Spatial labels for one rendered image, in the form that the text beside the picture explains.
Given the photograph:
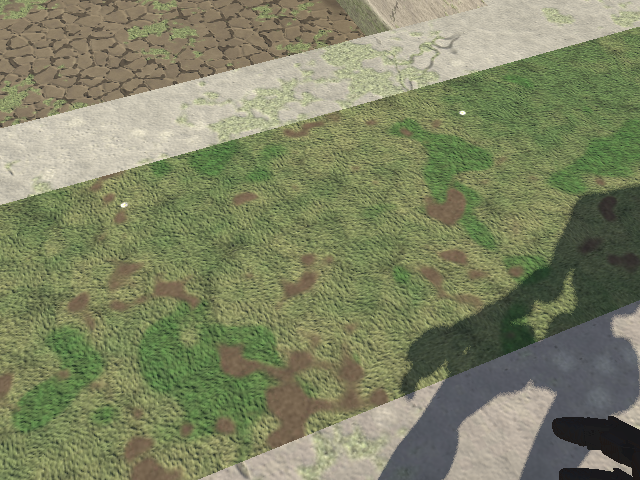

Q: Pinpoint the right robot hand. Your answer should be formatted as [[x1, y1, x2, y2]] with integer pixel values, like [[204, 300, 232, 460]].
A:
[[552, 416, 640, 480]]

